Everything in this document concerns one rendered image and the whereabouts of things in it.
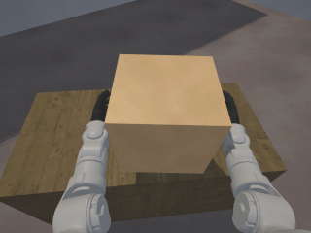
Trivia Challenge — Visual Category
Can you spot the left robot upper arm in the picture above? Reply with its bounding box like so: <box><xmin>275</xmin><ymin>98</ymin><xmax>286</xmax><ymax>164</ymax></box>
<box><xmin>53</xmin><ymin>192</ymin><xmax>111</xmax><ymax>233</ymax></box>

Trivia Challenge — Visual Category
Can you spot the left robot forearm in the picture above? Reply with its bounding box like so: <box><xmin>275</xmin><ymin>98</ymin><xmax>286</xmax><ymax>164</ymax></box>
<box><xmin>52</xmin><ymin>120</ymin><xmax>109</xmax><ymax>233</ymax></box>

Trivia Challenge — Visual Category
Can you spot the robot right hand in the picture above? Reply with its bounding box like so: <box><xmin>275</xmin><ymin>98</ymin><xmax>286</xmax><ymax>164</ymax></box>
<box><xmin>223</xmin><ymin>90</ymin><xmax>240</xmax><ymax>124</ymax></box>

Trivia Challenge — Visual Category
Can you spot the right robot forearm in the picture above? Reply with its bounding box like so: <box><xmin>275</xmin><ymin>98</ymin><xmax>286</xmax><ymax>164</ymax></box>
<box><xmin>221</xmin><ymin>123</ymin><xmax>296</xmax><ymax>229</ymax></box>

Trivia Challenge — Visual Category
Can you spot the robot left hand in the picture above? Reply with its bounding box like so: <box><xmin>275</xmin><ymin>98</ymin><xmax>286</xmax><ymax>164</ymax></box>
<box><xmin>90</xmin><ymin>89</ymin><xmax>111</xmax><ymax>122</ymax></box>

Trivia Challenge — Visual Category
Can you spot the right robot upper arm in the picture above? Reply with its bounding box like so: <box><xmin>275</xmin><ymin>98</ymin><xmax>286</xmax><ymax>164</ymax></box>
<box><xmin>232</xmin><ymin>190</ymin><xmax>311</xmax><ymax>233</ymax></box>

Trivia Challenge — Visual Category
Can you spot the pedestal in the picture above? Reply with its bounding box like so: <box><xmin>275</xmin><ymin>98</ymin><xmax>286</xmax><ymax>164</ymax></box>
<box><xmin>0</xmin><ymin>83</ymin><xmax>287</xmax><ymax>225</ymax></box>

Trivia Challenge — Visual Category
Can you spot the carton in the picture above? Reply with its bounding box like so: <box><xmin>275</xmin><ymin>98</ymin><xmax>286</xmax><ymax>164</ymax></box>
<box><xmin>104</xmin><ymin>54</ymin><xmax>232</xmax><ymax>174</ymax></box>

